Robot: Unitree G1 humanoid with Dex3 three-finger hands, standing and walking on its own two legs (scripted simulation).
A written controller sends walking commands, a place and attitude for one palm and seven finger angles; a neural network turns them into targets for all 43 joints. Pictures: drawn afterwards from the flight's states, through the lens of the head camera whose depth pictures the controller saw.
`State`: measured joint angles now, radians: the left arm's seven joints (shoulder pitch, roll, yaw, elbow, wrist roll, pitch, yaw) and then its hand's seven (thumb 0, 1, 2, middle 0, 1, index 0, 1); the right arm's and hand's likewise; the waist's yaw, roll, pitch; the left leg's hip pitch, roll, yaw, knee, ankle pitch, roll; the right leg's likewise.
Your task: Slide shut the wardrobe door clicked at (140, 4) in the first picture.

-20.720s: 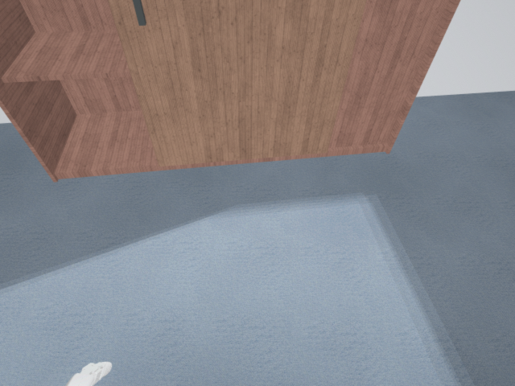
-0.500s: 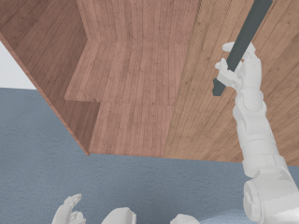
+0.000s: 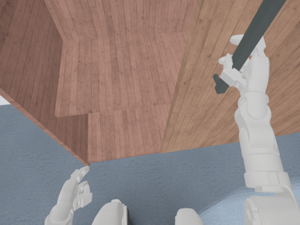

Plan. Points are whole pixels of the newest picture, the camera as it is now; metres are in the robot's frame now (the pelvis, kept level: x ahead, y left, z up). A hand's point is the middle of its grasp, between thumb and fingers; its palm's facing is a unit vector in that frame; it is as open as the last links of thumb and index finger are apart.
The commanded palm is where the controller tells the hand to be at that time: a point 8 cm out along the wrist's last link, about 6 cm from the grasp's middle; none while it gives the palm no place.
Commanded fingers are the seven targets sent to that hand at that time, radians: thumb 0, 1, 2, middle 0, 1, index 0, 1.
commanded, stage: step sideways, sliding the door along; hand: right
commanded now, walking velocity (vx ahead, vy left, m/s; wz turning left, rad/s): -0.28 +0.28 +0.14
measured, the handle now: (238, 47) +0.46 -0.22 +0.17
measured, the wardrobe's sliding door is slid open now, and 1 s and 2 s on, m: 0.46 0.18 0.00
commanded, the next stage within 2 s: none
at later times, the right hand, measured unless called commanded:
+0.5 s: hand (169, 75) +0.41 -0.06 +0.14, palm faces +0.27 +0.96 -0.05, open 6.3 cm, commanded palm +0.37 -0.04 +0.15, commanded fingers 0.00 -0.90 -0.90 0.45 1.40 0.45 1.40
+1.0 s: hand (103, 85) +0.39 +0.08 +0.14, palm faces +0.09 +0.99 -0.13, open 6.3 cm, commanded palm +0.36 +0.07 +0.15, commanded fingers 0.00 -0.90 -0.90 0.45 1.40 0.45 1.40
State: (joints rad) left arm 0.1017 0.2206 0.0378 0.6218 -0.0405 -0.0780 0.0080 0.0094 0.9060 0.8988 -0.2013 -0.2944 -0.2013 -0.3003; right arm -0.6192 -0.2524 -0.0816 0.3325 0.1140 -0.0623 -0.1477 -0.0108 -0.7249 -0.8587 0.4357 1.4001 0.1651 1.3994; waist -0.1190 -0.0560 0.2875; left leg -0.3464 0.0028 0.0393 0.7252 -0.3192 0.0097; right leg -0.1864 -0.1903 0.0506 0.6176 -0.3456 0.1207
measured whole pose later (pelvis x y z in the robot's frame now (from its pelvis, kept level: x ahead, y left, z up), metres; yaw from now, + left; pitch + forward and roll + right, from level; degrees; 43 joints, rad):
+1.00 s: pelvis +0.02 +0.19 +0.00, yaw +1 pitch -2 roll +0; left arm 0.04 0.19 0.04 0.58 -0.01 -0.05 -0.01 0.01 0.91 0.90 -0.20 -0.29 -0.20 -0.30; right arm -0.33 -0.15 0.02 -0.03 0.04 -0.13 -0.15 0.00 -0.73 -0.78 0.45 1.40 0.22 1.38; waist -0.07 -0.06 0.28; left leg -0.38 -0.03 0.05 0.77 -0.36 0.00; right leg -0.17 -0.24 -0.14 0.52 -0.27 0.15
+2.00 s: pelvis -0.07 +0.46 -0.01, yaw +5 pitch -4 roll +3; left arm 0.15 0.20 0.00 0.71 -0.08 0.03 0.01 0.01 0.90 0.90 -0.21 -0.29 -0.20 -0.30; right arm -0.66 -0.29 -0.18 0.52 0.13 -0.03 -0.20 0.02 -0.74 -0.85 0.39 1.36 0.12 1.37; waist -0.08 -0.10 0.20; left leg -0.26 0.04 0.12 0.64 -0.29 -0.03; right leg -0.27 -0.27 0.06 0.77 -0.38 0.06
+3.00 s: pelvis +0.00 +0.54 +0.01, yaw +11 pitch -3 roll +0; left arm 0.19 0.22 -0.03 0.62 -0.03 -0.07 0.03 0.01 0.90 0.90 -0.20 -0.29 -0.20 -0.30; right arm -0.19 -0.45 -0.46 0.26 0.07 -0.03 -0.18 -0.06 -0.67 -0.78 0.38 1.34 0.17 1.33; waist -0.03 0.00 0.11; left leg -0.22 -0.01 0.06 0.50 -0.22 0.02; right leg -0.19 -0.10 -0.16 0.53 -0.29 0.03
